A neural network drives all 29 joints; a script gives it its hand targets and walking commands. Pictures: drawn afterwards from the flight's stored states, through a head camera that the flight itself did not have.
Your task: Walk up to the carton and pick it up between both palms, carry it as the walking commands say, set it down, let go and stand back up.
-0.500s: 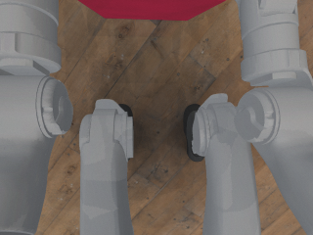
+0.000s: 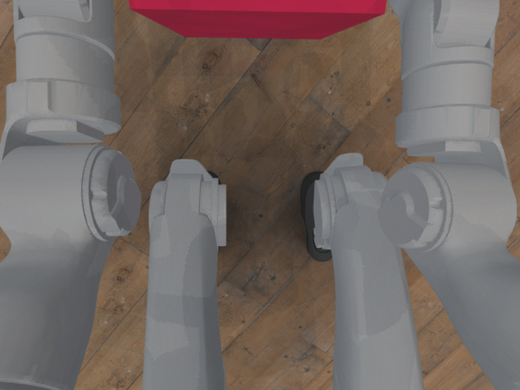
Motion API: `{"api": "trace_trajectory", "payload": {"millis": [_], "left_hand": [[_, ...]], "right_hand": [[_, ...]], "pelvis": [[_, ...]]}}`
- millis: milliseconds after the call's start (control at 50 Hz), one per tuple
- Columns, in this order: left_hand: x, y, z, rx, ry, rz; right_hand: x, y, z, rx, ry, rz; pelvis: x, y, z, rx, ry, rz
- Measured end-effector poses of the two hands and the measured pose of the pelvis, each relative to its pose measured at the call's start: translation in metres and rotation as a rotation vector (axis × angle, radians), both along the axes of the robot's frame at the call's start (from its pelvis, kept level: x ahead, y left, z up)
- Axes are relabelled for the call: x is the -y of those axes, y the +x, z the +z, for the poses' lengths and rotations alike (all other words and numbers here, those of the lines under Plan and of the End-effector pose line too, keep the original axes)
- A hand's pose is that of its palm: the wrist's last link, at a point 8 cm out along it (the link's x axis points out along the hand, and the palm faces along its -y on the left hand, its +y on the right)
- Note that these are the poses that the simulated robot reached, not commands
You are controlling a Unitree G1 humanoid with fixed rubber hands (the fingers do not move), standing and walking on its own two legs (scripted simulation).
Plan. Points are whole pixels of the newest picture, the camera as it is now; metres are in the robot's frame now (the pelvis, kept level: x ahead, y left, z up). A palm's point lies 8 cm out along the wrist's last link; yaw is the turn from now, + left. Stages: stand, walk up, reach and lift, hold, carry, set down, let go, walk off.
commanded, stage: reach and lift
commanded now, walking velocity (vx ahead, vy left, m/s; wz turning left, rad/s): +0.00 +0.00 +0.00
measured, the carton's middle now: out of the picture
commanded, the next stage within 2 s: none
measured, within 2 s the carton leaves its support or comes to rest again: neither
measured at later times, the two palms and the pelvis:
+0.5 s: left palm out of the picture +0.55 +0.16 -0.06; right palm out of the picture +0.54 -0.14 -0.05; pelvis -0.02 +0.00 +0.05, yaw +1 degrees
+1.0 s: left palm out of the picture +0.53 +0.15 +0.01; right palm out of the picture +0.51 -0.15 +0.02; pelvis -0.02 +0.00 +0.10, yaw +1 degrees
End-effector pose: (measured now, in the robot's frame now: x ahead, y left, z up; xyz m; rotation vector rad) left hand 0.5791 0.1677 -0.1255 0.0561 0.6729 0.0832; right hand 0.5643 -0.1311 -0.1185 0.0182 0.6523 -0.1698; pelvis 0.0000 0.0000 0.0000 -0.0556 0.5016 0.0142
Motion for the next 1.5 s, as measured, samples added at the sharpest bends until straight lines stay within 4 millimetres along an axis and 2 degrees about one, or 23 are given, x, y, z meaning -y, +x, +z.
{"api": "trace_trajectory", "payload": {"millis": [200, 500, 1080, 1300, 1500], "left_hand": [[0.005, -0.015, 0.022, -0.003, -0.006, 0.004], [0.005, -0.026, 0.066, 0.014, -0.012, 0.008], [0.019, -0.048, 0.148, 0.026, -0.023, 0.008], [0.015, -0.061, 0.173, 0.029, -0.031, 0.012], [0.014, -0.072, 0.204, 0.022, -0.039, 0.012]], "right_hand": [[0.005, -0.015, 0.023, -0.001, 0.011, -0.01], [0.005, -0.027, 0.065, 0.019, 0.022, -0.021], [0.018, -0.056, 0.141, 0.034, 0.036, -0.043], [0.015, -0.064, 0.174, 0.039, 0.026, -0.035], [0.014, -0.077, 0.204, 0.035, 0.027, -0.043]], "pelvis": [[0.001, -0.009, 0.02, 0.013, 0.003, 0.0], [0.003, -0.02, 0.051, 0.033, 0.009, 0.009], [0.005, -0.025, 0.109, 0.115, 0.028, 0.011], [0.007, -0.025, 0.132, 0.146, 0.03, 0.011], [0.004, -0.021, 0.152, 0.163, 0.026, 0.022]]}}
